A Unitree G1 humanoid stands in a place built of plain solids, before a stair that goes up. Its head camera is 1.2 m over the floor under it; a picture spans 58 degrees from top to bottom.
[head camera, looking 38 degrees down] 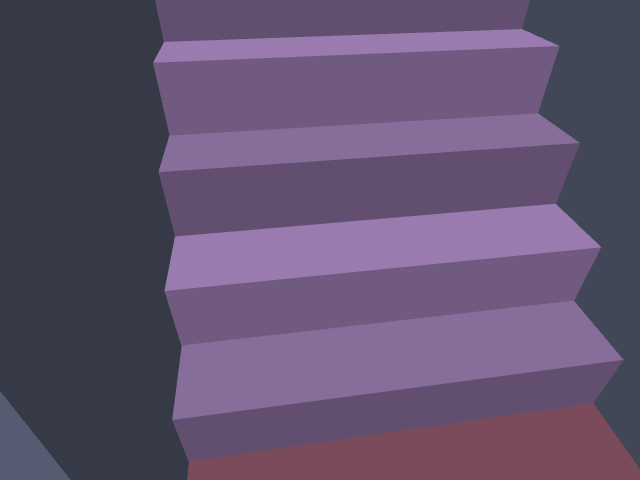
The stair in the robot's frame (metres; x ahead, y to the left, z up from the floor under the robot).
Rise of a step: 0.21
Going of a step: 0.23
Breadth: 1.20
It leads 8 degrees to the left of straight ahead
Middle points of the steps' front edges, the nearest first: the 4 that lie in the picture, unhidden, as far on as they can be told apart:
0.64 -0.24 0.21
0.87 -0.20 0.43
1.09 -0.17 0.64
1.32 -0.14 0.86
